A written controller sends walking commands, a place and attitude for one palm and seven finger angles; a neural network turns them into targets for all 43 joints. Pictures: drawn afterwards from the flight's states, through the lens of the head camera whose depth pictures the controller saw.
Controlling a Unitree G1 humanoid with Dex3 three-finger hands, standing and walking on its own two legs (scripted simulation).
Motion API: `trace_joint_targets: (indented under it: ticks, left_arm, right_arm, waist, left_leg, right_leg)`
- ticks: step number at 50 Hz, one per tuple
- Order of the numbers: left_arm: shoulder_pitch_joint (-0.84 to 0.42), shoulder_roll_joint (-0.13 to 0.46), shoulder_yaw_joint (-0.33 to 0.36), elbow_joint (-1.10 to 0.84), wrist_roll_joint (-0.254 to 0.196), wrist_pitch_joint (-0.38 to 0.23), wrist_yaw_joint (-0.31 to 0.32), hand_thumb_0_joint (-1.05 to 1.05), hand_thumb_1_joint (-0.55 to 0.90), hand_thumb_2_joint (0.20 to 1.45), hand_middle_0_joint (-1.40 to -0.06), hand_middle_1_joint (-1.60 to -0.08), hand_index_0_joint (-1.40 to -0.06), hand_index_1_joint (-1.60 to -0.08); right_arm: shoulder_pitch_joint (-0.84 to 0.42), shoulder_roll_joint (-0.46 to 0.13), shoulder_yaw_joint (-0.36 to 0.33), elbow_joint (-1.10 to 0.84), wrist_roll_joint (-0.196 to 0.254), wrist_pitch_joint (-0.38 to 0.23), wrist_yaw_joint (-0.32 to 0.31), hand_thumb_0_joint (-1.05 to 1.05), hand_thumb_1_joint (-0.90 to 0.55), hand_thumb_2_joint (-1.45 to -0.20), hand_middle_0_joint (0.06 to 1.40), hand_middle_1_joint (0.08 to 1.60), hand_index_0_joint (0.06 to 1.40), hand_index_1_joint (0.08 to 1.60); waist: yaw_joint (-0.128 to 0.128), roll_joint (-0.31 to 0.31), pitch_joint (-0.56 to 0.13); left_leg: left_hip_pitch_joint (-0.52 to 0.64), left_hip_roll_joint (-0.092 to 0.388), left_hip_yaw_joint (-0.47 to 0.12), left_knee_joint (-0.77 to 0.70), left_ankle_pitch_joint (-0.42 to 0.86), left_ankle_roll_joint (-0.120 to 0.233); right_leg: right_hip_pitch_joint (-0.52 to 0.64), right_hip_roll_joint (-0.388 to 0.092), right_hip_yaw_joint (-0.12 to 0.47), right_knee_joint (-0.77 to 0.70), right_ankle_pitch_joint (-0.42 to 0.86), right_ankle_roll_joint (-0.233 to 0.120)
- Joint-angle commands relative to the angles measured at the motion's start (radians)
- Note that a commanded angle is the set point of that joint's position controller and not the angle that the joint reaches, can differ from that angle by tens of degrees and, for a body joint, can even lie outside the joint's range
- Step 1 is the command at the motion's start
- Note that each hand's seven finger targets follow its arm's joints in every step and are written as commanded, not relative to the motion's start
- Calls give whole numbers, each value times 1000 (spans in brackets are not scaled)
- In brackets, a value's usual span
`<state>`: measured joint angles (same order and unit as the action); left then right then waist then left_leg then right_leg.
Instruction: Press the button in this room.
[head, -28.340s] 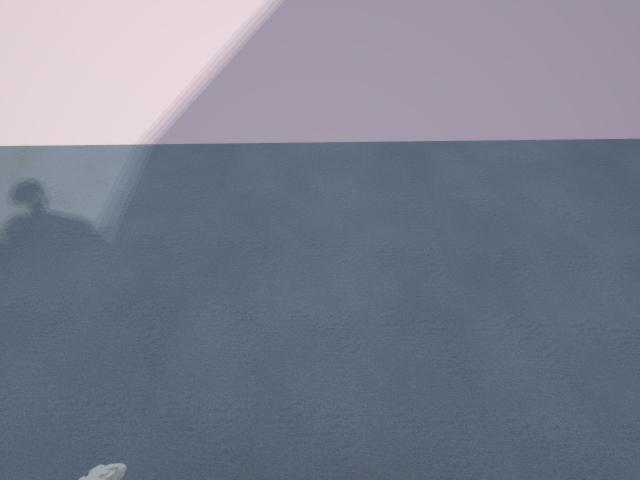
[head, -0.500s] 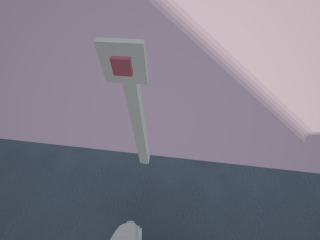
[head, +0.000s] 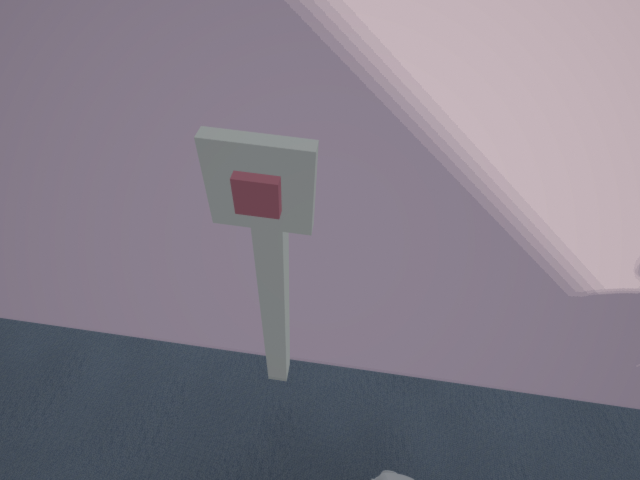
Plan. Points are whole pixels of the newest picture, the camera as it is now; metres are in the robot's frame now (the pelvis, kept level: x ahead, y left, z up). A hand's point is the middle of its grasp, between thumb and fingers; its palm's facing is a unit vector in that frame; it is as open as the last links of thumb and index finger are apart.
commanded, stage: come to a stop and stand still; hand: left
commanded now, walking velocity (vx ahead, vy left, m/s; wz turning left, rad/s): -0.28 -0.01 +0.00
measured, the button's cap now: (257, 194) +0.50 +0.13 +0.07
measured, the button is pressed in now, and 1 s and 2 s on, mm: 0 0 0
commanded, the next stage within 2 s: look again from close up in 1.32 s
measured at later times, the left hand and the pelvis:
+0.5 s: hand out of the picture +0.04 +0.18 -0.17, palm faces +0.06 -0.97 -0.25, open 7.4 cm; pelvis -0.01 -0.01 +0.00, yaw +0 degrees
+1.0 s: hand out of the picture -0.05 +0.18 -0.17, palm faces +0.02 -0.98 -0.20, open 7.4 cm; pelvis -0.05 +0.01 +0.00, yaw -1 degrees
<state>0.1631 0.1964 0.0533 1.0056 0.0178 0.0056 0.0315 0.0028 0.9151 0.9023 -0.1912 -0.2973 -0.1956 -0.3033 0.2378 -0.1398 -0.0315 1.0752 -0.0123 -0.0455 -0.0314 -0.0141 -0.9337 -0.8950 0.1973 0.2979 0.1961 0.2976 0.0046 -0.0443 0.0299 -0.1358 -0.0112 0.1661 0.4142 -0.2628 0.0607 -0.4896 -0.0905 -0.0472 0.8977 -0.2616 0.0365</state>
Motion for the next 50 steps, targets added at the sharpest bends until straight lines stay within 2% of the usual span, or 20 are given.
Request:
trace_joint_targets:
  ticks: [1, 4, 5, 6, 7, 8, 10, 12, 14, 22, 26, 27, 28, 29, 30, 33, 39, 42, 45, 50]
  left_arm:
    - [93, 37, -3, -22, 4, 25, -1, 0, 900, 900, -200, -300, -200, -300]
    - [81, 62, 8, -49, 1, 20, -1, 0, 900, 900, -200, -300, -200, -300]
    - [106, 73, 13, -46, 2, 13, -3, 0, 900, 900, -200, -300, -200, -300]
    - [135, 104, 17, -39, 5, 2, -3, 0, 900, 900, -200, -300, -200, -300]
    - [156, 173, 27, -35, 13, -10, 4, 0, 900, 900, -200, -300, -200, -300]
    - [190, 209, 34, -27, 7, -15, 7, 0, 900, 900, -200, -300, -200, -300]
    - [131, 197, 35, -40, 0, -9, 16, 0, 900, 900, -200, -300, -200, -300]
    - [62, 168, 30, -63, -2, -6, 19, 0, 900, 900, -200, -300, -200, -300]
    - [23, 158, 31, -77, -1, -7, 23, 0, 900, 900, -200, -300, -200, -300]
    - [80, 187, 42, -51, 18, 0, 5, 0, 900, 900, -200, -300, -200, -300]
    - [40, 182, 40, -38, 7, 11, 2, 0, 900, 900, -200, -300, -200, -300]
    - [44, 143, 28, -41, -3, 17, -1, 0, 900, 900, -200, -300, -200, -300]
    - [66, 88, 16, -46, -8, 22, -6, 0, 900, 900, -200, -300, -200, -300]
    - [69, 56, 11, -55, -7, 26, -5, 0, 900, 900, -200, -300, -200, -300]
    - [32, 70, 9, -35, 2, 40, 2, 0, 900, 900, -200, -300, -200, -300]
    - [115, 63, 2, 20, 3, 31, -15, 0, 900, 900, -200, -300, -200, -300]
    - [123, 33, -31, 59, -7, 1, -7, 0, 900, 900, -200, -300, -200, -300]
    - [171, 78, -38, 97, -9, -19, 5, 0, 900, 900, -200, -300, -200, -300]
    - [143, 70, -38, 100, -11, -24, 4, 0, 900, 900, -200, -300, -200, -300]
    - [153, 45, -40, 98, -11, -18, 7, 0, 900, 900, -200, -300, -200, -300]
  right_arm:
    - [27, -147, -43, -35, -9, 21, -12, 0, -900, -900, 200, 300, 200, 300]
    - [30, -172, -60, -33, -13, 44, -12, 0, -900, -900, 200, 300, 200, 300]
    - [25, -174, -65, -33, -10, 48, -10, 0, -900, -900, 200, 300, 200, 300]
    - [40, -165, -67, -38, -5, 52, -7, 0, -900, -900, 200, 300, 200, 300]
    - [85, -130, -67, -46, 6, 55, -1, 0, -900, -900, 200, 300, 200, 300]
    - [76, -106, -63, -66, 13, 63, 2, 0, -900, -900, 200, 300, 200, 300]
    - [11, -107, -62, -72, 14, 89, -4, 0, -900, -900, 200, 300, 200, 300]
    - [2, -114, -62, -63, 7, 98, 5, 0, -900, -900, 200, 300, 200, 300]
    - [23, -111, -57, -60, 2, 105, 14, 0, -900, -900, 200, 300, 200, 300]
    - [-24, -106, -35, -86, 5, 82, 25, 0, -900, -900, 200, 300, 200, 300]
    - [96, -100, -26, -51, 6, 60, 20, 0, -900, -900, 200, 300, 200, 300]
    - [109, -130, -27, -46, 5, 51, 19, 0, -900, -900, 200, 300, 200, 300]
    - [88, -188, -38, -66, -4, 46, 19, 0, -900, -900, 200, 300, 200, 300]
    - [21, -244, -42, -102, -9, 52, 15, 0, -900, -900, 200, 300, 200, 300]
    - [-41, -215, -36, -103, -10, 49, 7, 0, -900, -900, 200, 300, 200, 300]
    - [-93, -163, -13, -92, -5, 40, -4, 0, -900, -900, 200, 300, 200, 300]
    - [37, -150, -16, -13, 1, 27, -10, 0, -900, -900, 200, 300, 200, 300]
    - [56, -110, -9, -5, 17, 21, -5, 0, -900, -900, 200, 300, 200, 300]
    - [53, -106, -7, 12, 10, 37, -2, 0, -900, -900, 200, 300, 200, 300]
    - [85, -87, 7, 46, 7, 31, 1, 0, -900, -900, 200, 300, 200, 300]
  waist:
    - [2, 199, 51]
    - [6, 183, 40]
    - [20, 180, 11]
    - [28, 110, -29]
    - [16, -64, -109]
    - [35, -175, -131]
    - [38, -151, -134]
    - [18, -44, -115]
    - [0, -64, -126]
    - [42, -164, -88]
    - [-22, -128, -89]
    - [-24, -6, -71]
    - [-16, 216, -32]
    - [-5, 322, 40]
    - [-8, 361, 92]
    - [46, 233, 92]
    - [6, 147, 9]
    - [-11, 49, -33]
    - [-17, -106, 9]
    - [-10, 5, 62]
  left_leg:
    - [-8, 303, -150, -45, 834, 77]
    - [41, 308, -182, 34, 850, 63]
    - [55, 282, -165, 89, 802, 38]
    - [37, 226, -132, 189, 685, -3]
    - [-105, 122, -70, 370, 351, -56]
    - [-243, -5, -69, 572, -331, -90]
    - [-286, -6, -227, 792, -388, -86]
    - [-323, 7, -236, 880, -266, -99]
    - [-329, 19, -233, 849, -192, -114]
    - [-201, 18, -144, 396, -215, -107]
    - [28, 17, -105, 17, -11, -91]
    - [80, 62, -161, -66, 1, -78]
    - [21, 229, -377, -182, -62, -29]
    - [-156, 347, -473, -256, -122, 38]
    - [-289, 326, -466, -311, -168, 52]
    - [-211, 227, -316, -241, -18, 58]
    - [15, 212, -287, -94, 418, 61]
    - [-8, 112, -214, -26, 283, -35]
    - [16, 94, -187, -41, 126, -59]
    - [-23, 103, -205, -99, 69, -47]
  right_leg:
    - [91, 14, -13, -116, -57, -8]
    - [124, 20, -11, -244, -48, -27]
    - [171, 17, -16, -341, 47, -28]
    - [256, -10, -8, -446, 334, -28]
    - [420, -177, 153, -415, 849, -96]
    - [494, -352, 266, -406, 1300, -228]
    - [412, -348, 274, -454, 1100, -283]
    - [382, -283, 209, -460, 908, -250]
    - [369, -248, 152, -484, 759, -218]
    - [321, -196, 192, -571, 313, -209]
    - [193, -148, 159, -521, 71, -131]
    - [116, -90, 119, -456, -50, -89]
    - [39, 6, 46, -322, -157, -40]
    - [54, 49, -4, -204, -230, -16]
    - [122, 35, 57, -131, -227, -12]
    - [122, 44, 56, -40, -132, -21]
    - [228, 32, 17, -408, -58, -4]
    - [348, -63, 110, -537, 295, -46]
    - [253, -62, 133, -566, 167, -66]
    - [238, -27, 118, -587, 13, -53]
